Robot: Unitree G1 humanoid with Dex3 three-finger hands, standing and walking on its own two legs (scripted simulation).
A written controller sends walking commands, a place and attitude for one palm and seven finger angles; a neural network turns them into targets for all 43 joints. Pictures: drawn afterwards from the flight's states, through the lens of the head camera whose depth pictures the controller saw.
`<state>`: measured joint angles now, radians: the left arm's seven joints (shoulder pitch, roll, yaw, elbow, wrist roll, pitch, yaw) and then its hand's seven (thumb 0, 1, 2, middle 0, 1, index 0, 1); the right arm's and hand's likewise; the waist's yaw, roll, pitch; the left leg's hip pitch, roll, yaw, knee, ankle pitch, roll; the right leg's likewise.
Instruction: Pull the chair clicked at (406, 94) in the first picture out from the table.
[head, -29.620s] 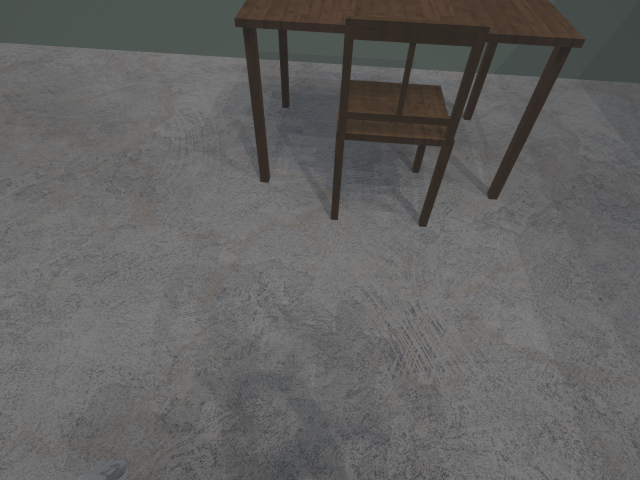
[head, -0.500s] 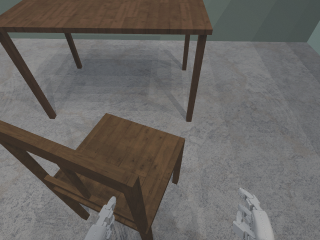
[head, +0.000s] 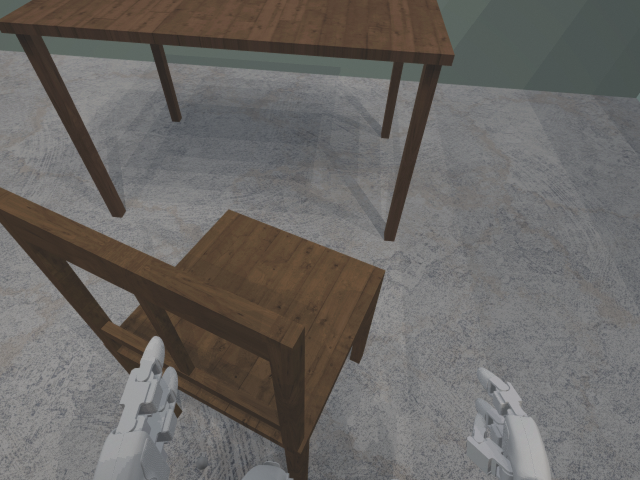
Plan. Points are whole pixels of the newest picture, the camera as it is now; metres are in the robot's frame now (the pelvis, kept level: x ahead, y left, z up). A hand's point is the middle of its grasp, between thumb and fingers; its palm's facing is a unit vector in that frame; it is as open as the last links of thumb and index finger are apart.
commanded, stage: draw the hand back to the body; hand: left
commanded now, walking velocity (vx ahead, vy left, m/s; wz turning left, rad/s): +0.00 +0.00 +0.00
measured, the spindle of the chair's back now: (168, 334) +0.31 +0.24 -0.03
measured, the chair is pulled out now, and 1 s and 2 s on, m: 0.60 0.60 0.60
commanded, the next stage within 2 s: step back with the hand held close in 1.34 s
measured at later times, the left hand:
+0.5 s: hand (126, 411) +0.16 +0.18 +0.14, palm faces +0.20 -0.91 -0.37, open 15.7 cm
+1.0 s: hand (20, 248) +0.23 +0.25 +0.25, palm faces +0.46 -0.78 -0.43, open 9.0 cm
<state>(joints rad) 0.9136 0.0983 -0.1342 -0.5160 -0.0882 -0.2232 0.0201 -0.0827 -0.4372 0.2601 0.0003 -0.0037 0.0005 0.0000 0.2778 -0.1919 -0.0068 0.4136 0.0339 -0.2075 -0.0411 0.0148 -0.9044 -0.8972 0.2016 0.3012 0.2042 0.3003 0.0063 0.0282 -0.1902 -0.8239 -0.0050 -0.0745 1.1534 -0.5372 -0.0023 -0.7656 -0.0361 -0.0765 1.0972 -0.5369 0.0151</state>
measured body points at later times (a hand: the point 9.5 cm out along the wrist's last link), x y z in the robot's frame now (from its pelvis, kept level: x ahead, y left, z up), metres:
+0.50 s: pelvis +0.01 -0.01 +0.05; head +0.00 -0.03 +0.50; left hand +0.14 +0.23 +0.16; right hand +0.19 -0.23 -0.02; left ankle +0.02 +0.12 -0.66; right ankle +0.00 -0.13 -0.66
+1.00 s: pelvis +0.04 -0.02 +0.08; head +0.02 -0.04 +0.53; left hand +0.20 +0.28 +0.28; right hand +0.23 -0.23 +0.00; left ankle +0.02 +0.12 -0.66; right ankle +0.00 -0.13 -0.66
